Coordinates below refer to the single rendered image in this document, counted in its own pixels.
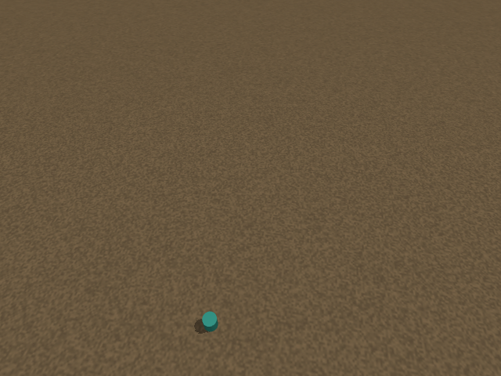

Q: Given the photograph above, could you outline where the tin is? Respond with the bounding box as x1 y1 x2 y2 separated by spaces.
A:
202 312 218 331

